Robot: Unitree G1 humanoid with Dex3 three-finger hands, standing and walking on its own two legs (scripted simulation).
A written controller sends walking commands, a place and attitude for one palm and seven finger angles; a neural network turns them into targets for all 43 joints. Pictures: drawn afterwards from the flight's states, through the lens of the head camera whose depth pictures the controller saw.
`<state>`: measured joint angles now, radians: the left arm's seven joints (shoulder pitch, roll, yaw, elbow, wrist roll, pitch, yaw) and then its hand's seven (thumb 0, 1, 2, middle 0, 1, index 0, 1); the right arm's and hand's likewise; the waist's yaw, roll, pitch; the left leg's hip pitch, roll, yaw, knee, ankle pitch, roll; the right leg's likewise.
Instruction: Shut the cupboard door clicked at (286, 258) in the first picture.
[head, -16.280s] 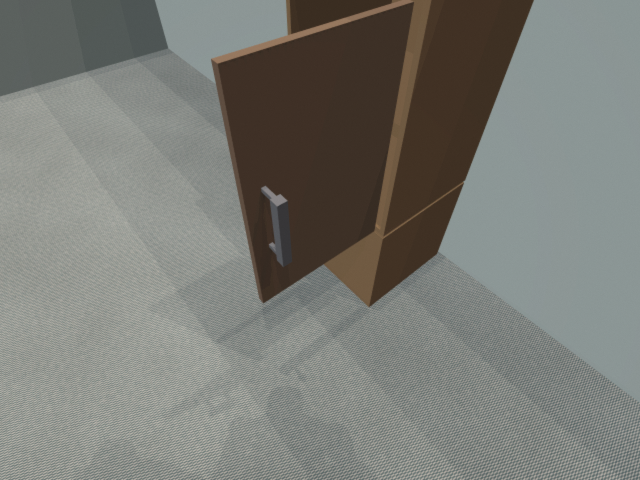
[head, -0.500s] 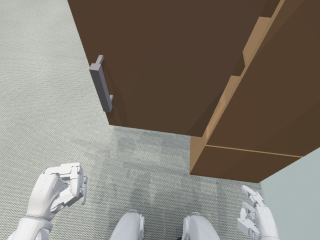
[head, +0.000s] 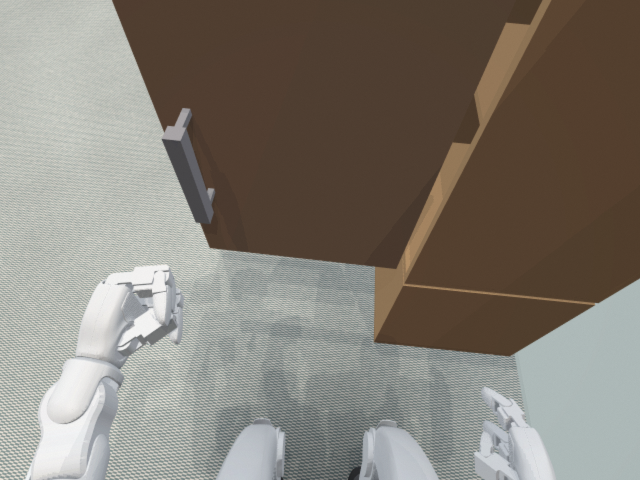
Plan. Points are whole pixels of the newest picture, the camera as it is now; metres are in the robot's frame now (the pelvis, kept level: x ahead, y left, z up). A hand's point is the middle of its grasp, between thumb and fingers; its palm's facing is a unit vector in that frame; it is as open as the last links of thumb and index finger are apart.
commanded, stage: bring the fist close to the handle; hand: left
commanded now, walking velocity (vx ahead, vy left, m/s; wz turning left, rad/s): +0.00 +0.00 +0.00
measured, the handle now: (195, 170) +0.51 +0.20 +0.04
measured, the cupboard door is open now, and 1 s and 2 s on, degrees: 89 89 77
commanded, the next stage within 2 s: push the door shut along its arc in 0.98 s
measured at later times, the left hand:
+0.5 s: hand (200, 240) +0.40 +0.17 +0.03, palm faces -0.09 -1.00 -0.04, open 3.1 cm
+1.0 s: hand (202, 229) +0.42 +0.18 +0.03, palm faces -0.07 -1.00 -0.04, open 3.1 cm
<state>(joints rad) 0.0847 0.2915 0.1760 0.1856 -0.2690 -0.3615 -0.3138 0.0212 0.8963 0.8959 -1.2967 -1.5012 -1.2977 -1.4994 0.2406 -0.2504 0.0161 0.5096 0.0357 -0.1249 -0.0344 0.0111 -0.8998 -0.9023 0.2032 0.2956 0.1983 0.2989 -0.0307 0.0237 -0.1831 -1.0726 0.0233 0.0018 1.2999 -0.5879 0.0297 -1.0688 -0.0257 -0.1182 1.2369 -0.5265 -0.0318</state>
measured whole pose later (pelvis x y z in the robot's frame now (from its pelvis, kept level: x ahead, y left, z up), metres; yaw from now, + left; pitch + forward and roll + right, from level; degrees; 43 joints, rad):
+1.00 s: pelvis +0.00 +0.00 +0.01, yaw -1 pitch +23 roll -2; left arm -0.47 0.33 0.27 0.80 -0.17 -0.50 -0.27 0.02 0.90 0.90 -1.30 -1.50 -1.30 -1.50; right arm 0.29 -0.26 0.00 0.61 0.02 0.00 -0.01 0.01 -0.90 -0.90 0.20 0.30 0.20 0.30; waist -0.09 0.01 -0.16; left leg -1.09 0.02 0.03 1.24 -0.56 0.04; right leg -1.11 -0.02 -0.08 1.19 -0.49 -0.02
